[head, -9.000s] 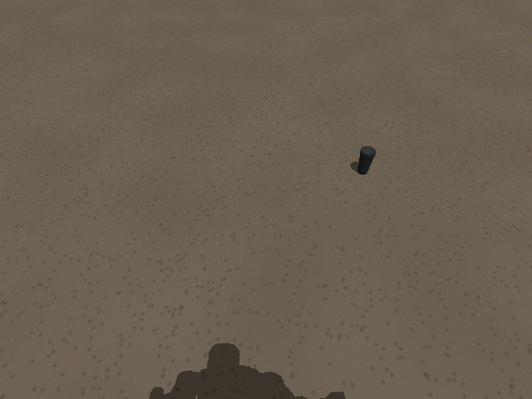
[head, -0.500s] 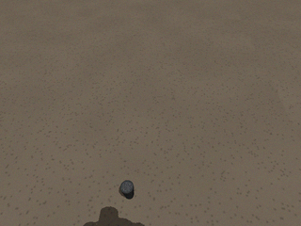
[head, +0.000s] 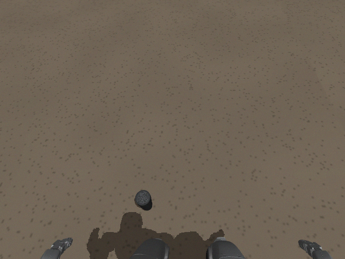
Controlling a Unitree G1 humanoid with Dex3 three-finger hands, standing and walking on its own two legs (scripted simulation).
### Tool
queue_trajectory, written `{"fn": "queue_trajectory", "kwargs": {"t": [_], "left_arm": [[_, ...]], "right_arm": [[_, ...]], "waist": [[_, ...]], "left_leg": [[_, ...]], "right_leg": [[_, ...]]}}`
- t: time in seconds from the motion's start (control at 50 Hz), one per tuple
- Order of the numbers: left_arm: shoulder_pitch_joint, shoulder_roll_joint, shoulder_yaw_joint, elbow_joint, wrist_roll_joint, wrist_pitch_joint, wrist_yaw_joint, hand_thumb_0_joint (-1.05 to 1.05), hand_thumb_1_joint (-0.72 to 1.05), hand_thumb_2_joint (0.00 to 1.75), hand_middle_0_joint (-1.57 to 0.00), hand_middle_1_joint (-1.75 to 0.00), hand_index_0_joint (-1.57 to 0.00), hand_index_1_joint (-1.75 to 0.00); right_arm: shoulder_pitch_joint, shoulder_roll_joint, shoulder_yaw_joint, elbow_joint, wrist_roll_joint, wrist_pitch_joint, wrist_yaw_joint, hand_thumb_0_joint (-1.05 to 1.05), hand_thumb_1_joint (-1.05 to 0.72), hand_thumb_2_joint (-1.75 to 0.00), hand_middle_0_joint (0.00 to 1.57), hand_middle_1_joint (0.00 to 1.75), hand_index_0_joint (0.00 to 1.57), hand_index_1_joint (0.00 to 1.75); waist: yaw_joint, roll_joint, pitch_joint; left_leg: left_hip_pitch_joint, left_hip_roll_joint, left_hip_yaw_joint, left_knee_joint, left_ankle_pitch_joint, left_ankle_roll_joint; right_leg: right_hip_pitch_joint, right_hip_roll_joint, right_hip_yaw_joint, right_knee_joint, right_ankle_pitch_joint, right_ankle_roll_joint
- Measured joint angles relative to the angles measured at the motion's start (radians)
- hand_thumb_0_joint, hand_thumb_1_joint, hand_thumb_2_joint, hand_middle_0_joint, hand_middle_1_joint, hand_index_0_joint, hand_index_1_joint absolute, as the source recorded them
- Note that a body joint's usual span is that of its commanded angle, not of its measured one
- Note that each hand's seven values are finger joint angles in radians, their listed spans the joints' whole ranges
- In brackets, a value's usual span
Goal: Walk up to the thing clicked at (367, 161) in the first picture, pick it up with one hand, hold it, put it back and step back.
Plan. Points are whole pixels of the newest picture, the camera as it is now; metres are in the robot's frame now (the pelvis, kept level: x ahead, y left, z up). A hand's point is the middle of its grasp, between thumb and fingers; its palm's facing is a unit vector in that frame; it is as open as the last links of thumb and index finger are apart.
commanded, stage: walk up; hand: left
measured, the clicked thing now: (145, 201) +0.43 +0.22 -0.67
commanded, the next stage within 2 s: none
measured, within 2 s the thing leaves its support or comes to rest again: neither
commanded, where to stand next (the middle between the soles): +0.09 +0.01 m, yaw -2 degrees
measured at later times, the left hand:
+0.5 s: hand out of the picture +0.05 +0.28 -0.13, palm faces -0.03 -0.93 -0.36, open 7.4 cm
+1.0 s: hand out of the picture +0.10 +0.30 -0.14, palm faces -0.07 -0.92 -0.38, open 7.4 cm
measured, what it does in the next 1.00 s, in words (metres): steps on the spot: left foot, then left foot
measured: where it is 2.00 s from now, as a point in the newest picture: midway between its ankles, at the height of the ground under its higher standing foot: outside the picture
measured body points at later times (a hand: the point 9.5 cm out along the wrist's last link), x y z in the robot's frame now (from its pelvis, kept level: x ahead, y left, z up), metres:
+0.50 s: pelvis +0.01 +0.01 +0.01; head +0.02 +0.01 +0.46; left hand +0.06 +0.33 -0.11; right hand +0.05 -0.32 -0.10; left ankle -0.04 +0.12 -0.69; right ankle +0.05 -0.11 -0.71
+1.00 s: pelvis +0.02 +0.03 +0.01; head +0.05 +0.04 +0.46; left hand +0.11 +0.35 -0.11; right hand +0.13 -0.29 -0.09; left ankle +0.08 +0.14 -0.71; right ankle +0.03 -0.12 -0.71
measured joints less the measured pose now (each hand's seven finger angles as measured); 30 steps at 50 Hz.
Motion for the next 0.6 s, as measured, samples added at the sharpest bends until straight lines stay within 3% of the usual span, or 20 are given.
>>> {"fn": "queue_trajectory", "kwargs": {"t": [0.06, 0.14, 0.18, 0.24, 0.3, 0.36, 0.42, 0.5, 0.56, 0.6], "left_arm": [[-0.018, -0.006, 0.001, -0.006, 0.017, 0.000, 0.009, 0.01, 0.90, 0.90, -0.21, -0.30, -0.20, -0.30], [-0.006, 0.002, 0.010, -0.008, 0.035, 0.007, -0.005, 0.01, 0.90, 0.90, -0.21, -0.30, -0.20, -0.30], [0.002, 0.018, 0.016, 0.004, 0.026, 0.015, -0.009, 0.01, 0.90, 0.90, -0.21, -0.30, -0.20, -0.30], [0.043, 0.021, 0.022, 0.064, 0.011, 0.027, -0.007, 0.01, 0.90, 0.90, -0.21, -0.30, -0.20, -0.30], [0.071, 0.041, 0.028, 0.110, -0.001, 0.018, -0.016, 0.01, 0.91, 0.90, -0.20, -0.30, -0.20, -0.30], [0.097, 0.045, 0.029, 0.139, 0.005, 0.006, -0.026, 0.01, 0.91, 0.90, -0.20, -0.30, -0.20, -0.30], [0.113, 0.027, 0.029, 0.144, 0.016, -0.004, -0.042, 0.01, 0.91, 0.90, -0.20, -0.30, -0.20, -0.30], [0.155, 0.027, 0.028, 0.109, 0.019, -0.035, -0.060, 0.01, 0.91, 0.90, -0.20, -0.30, -0.20, -0.30], [0.172, 0.018, 0.019, 0.086, 0.018, -0.047, -0.060, 0.01, 0.91, 0.90, -0.21, -0.30, -0.20, -0.30], [0.181, 0.021, 0.011, 0.079, 0.016, -0.045, -0.057, 0.01, 0.90, 0.90, -0.21, -0.30, -0.20, -0.30]], "right_arm": [[0.011, -0.004, -0.002, 0.017, -0.003, -0.015, 0.009, 0.00, -0.90, -0.90, 0.20, 0.30, 0.20, 0.30], [0.079, 0.002, 0.005, 0.078, -0.025, -0.035, 0.032, 0.00, -0.90, -0.90, 0.20, 0.30, 0.20, 0.30], [0.109, 0.015, 0.004, 0.114, -0.043, -0.046, 0.036, 0.00, -0.90, -0.90, 0.20, 0.30, 0.20, 0.30], [0.151, 0.023, 0.011, 0.148, -0.059, -0.051, 0.042, 0.00, -0.90, -0.90, 0.20, 0.30, 0.20, 0.30], [0.169, 0.038, 0.021, 0.170, -0.060, -0.072, 0.039, 0.00, -0.90, -0.90, 0.20, 0.30, 0.21, 0.30], [0.176, 0.032, 0.018, 0.168, -0.060, -0.083, 0.047, 0.00, -0.90, -0.90, 0.20, 0.30, 0.21, 0.30], [0.185, 0.010, 0.003, 0.145, -0.055, -0.087, 0.053, 0.00, -0.90, -0.90, 0.20, 0.30, 0.21, 0.30], [0.196, -0.007, -0.005, 0.129, -0.052, -0.089, 0.052, 0.00, -0.90, -0.90, 0.20, 0.30, 0.21, 0.30], [0.183, -0.022, -0.010, 0.117, -0.053, -0.100, 0.051, 0.00, -0.90, -0.90, 0.20, 0.30, 0.20, 0.30], [0.172, -0.027, -0.013, 0.103, -0.049, -0.115, 0.051, 0.00, -0.90, -0.90, 0.20, 0.30, 0.20, 0.30]], "waist": [[0.007, 0.013, -0.016], [0.007, -0.004, -0.083], [0.012, -0.047, -0.095], [-0.011, -0.047, -0.133], [-0.022, -0.065, -0.136], [-0.018, -0.064, -0.137], [-0.024, -0.019, -0.121], [-0.017, -0.025, -0.139], [0.004, -0.028, -0.132], [0.017, -0.037, -0.128]], "left_leg": [[0.005, -0.002, -0.007, 0.018, 0.037, -0.011], [0.143, 0.036, 0.065, -0.334, -0.023, -0.015], [0.199, 0.015, 0.099, -0.457, 0.103, -0.005], [0.216, 0.028, 0.095, -0.480, 0.121, 0.010], [0.247, 0.042, 0.094, -0.534, 0.148, 0.000], [0.258, 0.065, 0.106, -0.539, 0.142, -0.008], [0.268, 0.106, 0.089, -0.507, 0.111, -0.003], [0.213, 0.073, 0.062, -0.384, 0.010, 0.039], [0.142, 0.060, 0.075, -0.323, 0.004, 0.047], [0.118, 0.062, 0.090, -0.383, 0.044, 0.043]], "right_leg": [[-0.021, -0.007, 0.003, -0.017, 0.020, -0.006], [-0.039, -0.031, -0.007, -0.008, 0.013, -0.008], [-0.044, -0.054, 0.017, 0.025, -0.023, 0.000], [-0.037, 0.001, 0.065, 0.087, -0.177, -0.005], [0.008, 0.024, 0.073, 0.071, -0.163, -0.010], [0.102, 0.030, 0.027, -0.062, -0.139, -0.014], [0.151, 0.066, -0.001, -0.116, -0.079, -0.021], [0.152, 0.061, -0.007, -0.107, -0.045, -0.031], [0.179, 0.044, -0.005, -0.136, -0.052, -0.028], [0.193, 0.029, 0.004, -0.151, -0.049, -0.016]]}}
